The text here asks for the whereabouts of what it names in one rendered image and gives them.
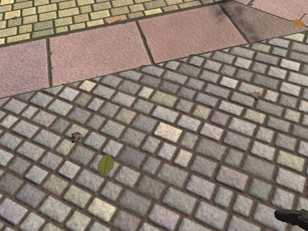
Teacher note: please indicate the robot right hand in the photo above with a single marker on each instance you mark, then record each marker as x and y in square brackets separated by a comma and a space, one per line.
[293, 217]

